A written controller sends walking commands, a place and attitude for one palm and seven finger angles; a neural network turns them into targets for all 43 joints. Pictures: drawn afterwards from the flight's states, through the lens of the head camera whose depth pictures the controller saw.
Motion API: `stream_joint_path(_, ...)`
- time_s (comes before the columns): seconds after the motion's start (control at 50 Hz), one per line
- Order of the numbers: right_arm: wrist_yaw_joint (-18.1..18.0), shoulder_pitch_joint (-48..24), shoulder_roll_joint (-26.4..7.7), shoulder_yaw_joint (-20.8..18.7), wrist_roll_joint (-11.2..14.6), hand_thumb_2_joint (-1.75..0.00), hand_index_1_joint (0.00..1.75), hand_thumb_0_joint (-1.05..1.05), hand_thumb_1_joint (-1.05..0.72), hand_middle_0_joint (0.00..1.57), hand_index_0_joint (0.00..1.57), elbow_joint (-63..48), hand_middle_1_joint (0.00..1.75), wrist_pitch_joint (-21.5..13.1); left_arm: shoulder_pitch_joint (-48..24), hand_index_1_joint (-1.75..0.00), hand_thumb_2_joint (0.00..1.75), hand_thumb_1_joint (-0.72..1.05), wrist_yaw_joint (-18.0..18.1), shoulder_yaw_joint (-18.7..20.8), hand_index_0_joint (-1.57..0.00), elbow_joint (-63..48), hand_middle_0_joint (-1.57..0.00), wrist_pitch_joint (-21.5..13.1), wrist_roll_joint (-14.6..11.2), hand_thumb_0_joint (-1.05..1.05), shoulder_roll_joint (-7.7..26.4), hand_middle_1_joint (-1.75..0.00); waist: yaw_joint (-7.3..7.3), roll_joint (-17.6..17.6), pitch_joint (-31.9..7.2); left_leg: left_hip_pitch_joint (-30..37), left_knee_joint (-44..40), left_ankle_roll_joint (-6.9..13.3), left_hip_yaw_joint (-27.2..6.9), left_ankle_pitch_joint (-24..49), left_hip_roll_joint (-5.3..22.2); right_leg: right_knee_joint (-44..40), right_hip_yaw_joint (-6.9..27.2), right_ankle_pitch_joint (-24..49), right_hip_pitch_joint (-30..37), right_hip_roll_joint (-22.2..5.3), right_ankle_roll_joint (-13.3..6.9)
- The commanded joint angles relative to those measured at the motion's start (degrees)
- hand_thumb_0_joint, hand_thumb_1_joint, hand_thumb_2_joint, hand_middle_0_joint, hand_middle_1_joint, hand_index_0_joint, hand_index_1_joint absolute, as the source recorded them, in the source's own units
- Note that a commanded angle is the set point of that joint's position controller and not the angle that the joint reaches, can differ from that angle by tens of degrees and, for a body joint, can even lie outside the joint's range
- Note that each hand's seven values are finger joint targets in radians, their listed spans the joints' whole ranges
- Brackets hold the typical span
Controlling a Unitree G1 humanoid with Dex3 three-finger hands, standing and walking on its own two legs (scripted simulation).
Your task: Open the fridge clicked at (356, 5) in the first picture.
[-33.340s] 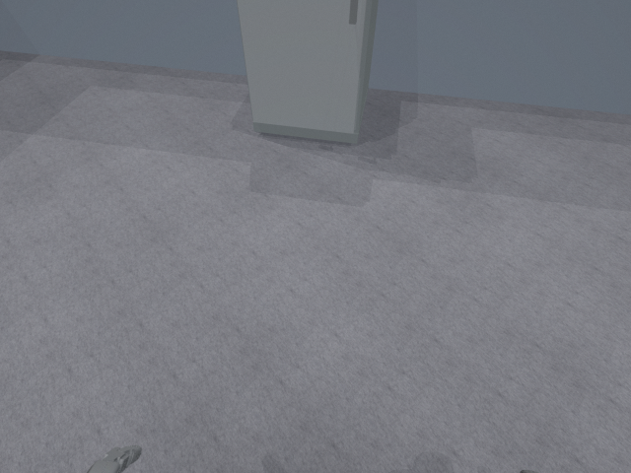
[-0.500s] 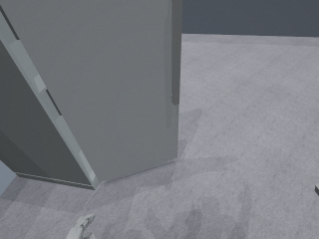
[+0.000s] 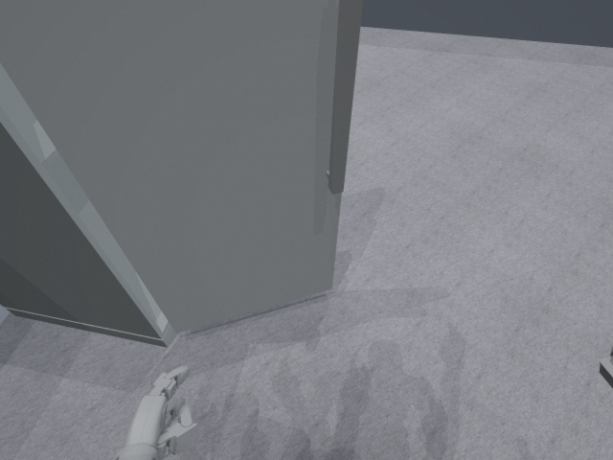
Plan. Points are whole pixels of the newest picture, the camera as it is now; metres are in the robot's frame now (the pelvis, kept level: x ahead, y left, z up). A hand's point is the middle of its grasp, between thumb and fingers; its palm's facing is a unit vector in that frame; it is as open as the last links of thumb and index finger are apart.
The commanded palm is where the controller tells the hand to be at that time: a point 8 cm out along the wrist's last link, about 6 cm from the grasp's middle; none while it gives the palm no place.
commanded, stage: stop stepping back and stand still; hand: right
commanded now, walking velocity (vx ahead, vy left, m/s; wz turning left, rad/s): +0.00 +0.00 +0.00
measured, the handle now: (339, 83) +0.71 -0.02 +0.12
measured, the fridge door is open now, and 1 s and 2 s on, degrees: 61 61 61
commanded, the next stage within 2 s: let the arm hang, fingers relaxed in 0.14 s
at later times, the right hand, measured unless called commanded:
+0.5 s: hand out of the picture +0.09 -0.19 -0.15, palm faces -0.03 +0.97 -0.23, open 7.4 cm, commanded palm none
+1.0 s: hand out of the picture +0.00 -0.24 -0.16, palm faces +0.00 +0.96 -0.29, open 7.3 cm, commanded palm none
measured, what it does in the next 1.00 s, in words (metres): stands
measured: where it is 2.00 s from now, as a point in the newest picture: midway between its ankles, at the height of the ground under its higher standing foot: outside the picture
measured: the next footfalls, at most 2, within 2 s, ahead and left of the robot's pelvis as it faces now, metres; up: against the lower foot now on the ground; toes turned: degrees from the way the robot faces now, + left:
none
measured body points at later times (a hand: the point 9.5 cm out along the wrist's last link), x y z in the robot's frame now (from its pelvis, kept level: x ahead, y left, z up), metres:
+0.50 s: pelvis -0.02 +0.00 -0.01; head -0.01 +0.00 +0.44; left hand +0.08 +0.26 -0.13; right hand +0.09 -0.24 -0.13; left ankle -0.01 +0.12 -0.74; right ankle -0.01 -0.11 -0.74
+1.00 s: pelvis -0.02 -0.02 +0.01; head +0.00 -0.01 +0.45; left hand +0.02 +0.22 -0.15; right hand +0.00 -0.29 -0.14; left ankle -0.01 +0.12 -0.74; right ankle -0.01 -0.11 -0.74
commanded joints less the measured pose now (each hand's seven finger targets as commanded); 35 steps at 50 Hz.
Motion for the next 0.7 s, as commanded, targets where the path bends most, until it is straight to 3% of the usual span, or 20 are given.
stream_joint_path(0.0,-2.67,-1.90,-16.58,-11.54,-0.31,-0.90,0.30,0.00,-0.90,0.20,0.20,-22.39,0.30,-6.77,-3.53,-0.30,0.90,0.90,1.01,2.78,-0.20,-9.47,-0.20,-2.77,0.20,0.00,6.73,-0.30,-0.19,-7.54,-13.10,7.42,1.01,1.66,-4.36,31.02,4.71,-1.42,4.55,28.55,5.15,-5.54,-0.66)
stream_joint_path(0.04,-2.90,0.26,-18.11,-13.89,-0.22,-0.90,0.30,0.00,-0.90,0.20,0.20,-21.13,0.30,-6.87,-3.62,-0.30,0.90,0.90,1.01,3.14,-0.20,-9.72,-0.20,-2.30,0.03,0.00,6.76,-0.30,-0.12,-8.53,-11.78,7.27,-0.73,1.96,-5.33,29.10,5.11,-1.39,4.48,24.72,3.58,-5.28,-0.44)
stream_joint_path(0.08,-2.83,0.63,-16.14,-13.40,0.21,-0.90,0.30,0.00,-0.90,0.20,0.20,-18.50,0.30,-7.25,-3.57,-0.30,0.90,0.90,0.94,3.20,-0.20,-9.81,-0.20,-1.79,0.05,0.00,6.69,-0.30,0.32,-8.25,-10.32,7.29,-1.95,2.27,-6.12,26.60,5.11,-2.01,4.64,20.79,1.74,-4.99,-0.11)
stream_joint_path(0.2,-1.75,1.19,-12.09,-10.68,1.26,-0.90,0.30,0.00,-0.90,0.20,0.20,-8.61,0.30,-6.13,-3.78,-0.30,0.90,0.90,1.28,3.78,-0.20,-10.16,-0.20,-1.07,-0.47,0.00,7.96,-0.30,0.73,-0.96,-7.49,4.18,-6.79,1.64,-7.41,14.87,4.93,-4.29,5.10,9.18,-0.40,-4.81,-0.67)
stream_joint_path(0.22,6.50,-4.60,-5.06,14.47,-4.05,-0.90,0.30,0.00,-0.90,0.20,0.20,30.18,0.30,2.27,-7.48,-0.30,0.90,0.90,-3.95,5.28,-0.20,1.65,-0.20,-3.83,-0.42,0.00,18.20,-0.30,3.23,-2.36,-3.80,-3.36,2.30,2.85,-2.25,19.30,9.92,5.91,6.62,14.20,-4.41,-6.45,-0.59)
stream_joint_path(0.24,7.99,-5.96,-2.11,14.34,-3.94,-0.90,0.30,0.00,-0.90,0.20,0.20,31.01,0.30,6.44,-4.25,-0.30,0.90,0.90,-3.78,5.40,-0.20,1.20,-0.20,-0.67,0.14,0.00,14.39,-0.30,2.93,-0.73,-7.84,-5.81,0.07,2.77,-5.46,15.45,9.75,4.74,6.48,12.76,-1.93,-7.54,0.12)
stream_joint_path(0.26,8.04,-6.41,-2.30,13.81,-4.22,-0.90,0.30,0.00,-0.90,0.20,0.20,31.76,0.30,7.86,-2.49,-0.30,0.90,0.90,-3.73,5.63,-0.20,1.14,-0.20,0.84,0.51,0.00,14.77,-0.30,2.61,0.03,-6.45,-6.03,-0.90,2.49,-3.98,9.41,8.65,3.35,7.39,7.31,-3.58,-7.51,-0.39)
stream_joint_path(0.3,8.03,-9.88,-2.40,14.59,-4.12,-0.90,0.30,0.00,-0.90,0.20,0.20,36.94,0.30,7.61,-1.87,-0.30,0.90,0.90,-3.80,4.29,-0.20,1.96,-0.20,2.62,1.38,0.00,13.97,-0.30,1.35,6.60,-6.60,-5.67,-1.92,2.84,-3.73,1.36,8.17,3.11,9.23,2.40,-7.68,-6.38,-1.76)
stream_joint_path(0.32,7.93,-12.12,-3.52,14.97,-4.20,-0.90,0.30,0.00,-0.90,0.20,0.20,39.63,0.30,7.59,-1.50,-0.30,0.90,0.90,-3.85,4.02,-0.20,2.17,-0.20,3.33,1.71,0.00,14.06,-0.30,1.61,11.45,-5.72,-5.92,-3.40,3.57,-5.18,1.06,8.76,4.60,8.71,2.76,-7.47,-5.03,-1.67)
stream_joint_path(0.36,7.54,-15.28,-4.72,15.98,-4.17,-0.90,0.30,0.00,-0.90,0.20,0.20,45.88,0.30,7.91,-0.26,-0.30,0.90,0.90,-3.87,3.78,-0.20,3.25,-0.20,4.46,2.50,0.00,13.84,-0.30,2.19,14.98,-4.08,-5.85,-4.48,5.71,-7.33,6.74,10.68,6.86,5.86,5.08,-5.84,-2.66,-1.09)
stream_joint_path(0.4,7.08,-17.44,-4.83,16.87,-4.05,-0.90,0.30,0.00,-0.90,0.20,0.20,51.72,0.30,8.39,0.85,-0.30,0.90,0.90,-3.63,3.59,-0.20,4.79,-0.20,5.37,2.86,0.00,13.40,-0.30,2.46,13.04,-4.34,-4.62,-3.57,5.79,-6.95,11.44,10.37,5.24,5.56,7.99,-3.40,-2.32,-1.04)
stream_joint_path(0.42,6.92,-18.07,-4.44,17.43,-3.88,-0.90,0.30,0.00,-0.90,0.20,0.20,54.41,0.30,8.65,1.07,-0.30,0.90,0.90,-3.53,3.17,-0.20,5.77,-0.20,5.55,2.91,0.00,13.18,-0.30,2.34,9.42,-4.51,-4.15,-2.55,4.98,-6.21,10.43,9.14,2.86,6.58,10.52,-2.26,-2.97,-1.18)
stream_joint_path(0.44,6.79,-17.78,-4.05,17.98,-3.73,-0.90,0.30,0.00,-0.90,0.20,0.20,56.97,0.30,8.92,0.56,-0.30,0.90,0.90,-3.51,2.72,-0.20,6.62,-0.20,5.59,3.00,0.00,12.92,-0.30,1.68,3.42,-4.11,-3.58,-1.04,3.76,-5.18,8.55,7.10,-0.06,8.40,13.05,-2.03,-4.08,-1.49)
stream_joint_path(0.48,6.67,-16.55,-2.62,18.75,-3.32,-0.90,0.30,0.00,-0.90,0.20,0.20,62.40,0.30,9.24,-0.69,-0.30,0.90,0.90,-3.32,1.95,-0.20,8.88,-0.20,5.56,3.06,0.00,12.44,-0.30,0.21,-7.31,-2.64,0.08,-1.20,2.05,-3.95,2.31,4.30,-5.63,10.67,9.51,-5.61,-5.72,-2.47)
stream_joint_path(0.52,6.63,-14.85,-2.11,19.18,-3.14,-0.90,0.30,0.00,-0.90,0.20,0.20,67.52,0.30,9.13,-0.23,-0.30,0.90,0.90,-3.07,1.55,-0.20,10.96,-0.20,5.73,2.84,0.00,11.48,-0.30,-0.16,-11.94,-1.98,2.85,-3.02,2.27,-3.84,0.84,3.77,-8.03,10.14,2.74,-7.27,-5.16,-2.26)
stream_joint_path(0.54,6.63,-13.91,-1.98,19.31,-3.14,-0.90,0.30,0.00,-0.90,0.20,0.20,69.58,0.30,8.89,0.60,-0.30,0.90,0.90,-2.84,1.47,-0.20,11.71,-0.20,5.82,2.60,0.00,10.90,-0.30,-0.39,-10.32,-3.20,4.12,-4.15,2.51,-4.16,2.21,3.83,-7.49,9.86,2.91,-6.48,-4.95,-2.16)
stream_joint_path(0.58,6.53,-13.11,-0.24,18.47,-3.13,-0.90,0.30,0.00,-0.90,0.20,0.20,72.65,0.30,8.68,2.54,-0.30,0.90,0.90,-2.40,1.88,-0.20,13.32,-0.20,5.85,2.79,0.00,9.80,-0.30,0.06,-13.23,-5.86,5.12,-5.52,3.01,-3.89,2.60,4.33,-7.29,9.21,1.10,-4.36,-4.76,-2.07)
stream_joint_path(0.62,6.63,-13.35,-0.55,18.98,-2.90,-0.90,0.30,0.00,-0.90,0.20,0.20,75.10,0.30,8.61,3.64,-0.30,0.90,0.90,-2.27,1.96,-0.20,14.98,-0.20,6.05,2.60,0.00,9.70,-0.30,0.26,-12.93,-5.22,4.63,-6.63,3.18,-3.76,2.04,4.27,-8.10,9.03,-0.92,-3.74,-4.98,-2.01)
stream_joint_path(0.66,6.65,-14.19,-0.44,19.25,-2.88,-0.90,0.30,0.00,-0.90,0.20,0.20,77.21,0.30,8.46,5.01,-0.30,0.90,0.90,-2.11,2.31,-0.20,16.00,-0.20,6.17,2.27,0.00,9.78,-0.30,0.63,-6.13,-4.12,3.84,-8.08,3.11,-3.67,2.17,4.52,-8.13,9.29,-0.17,-2.78,-5.41,-2.12)
stream_joint_path(0.68,6.68,-14.35,-0.30,19.34,-2.83,-0.90,0.30,0.00,-0.90,0.20,0.20,78.15,0.30,8.39,5.48,-0.30,0.90,0.90,-2.03,2.39,-0.20,16.72,-0.20,6.15,2.24,0.00,10.09,-0.30,0.75,-5.08,-3.75,3.21,-8.52,3.14,-3.94,2.11,4.55,-8.25,9.31,-0.07,-2.19,-5.44,-2.13)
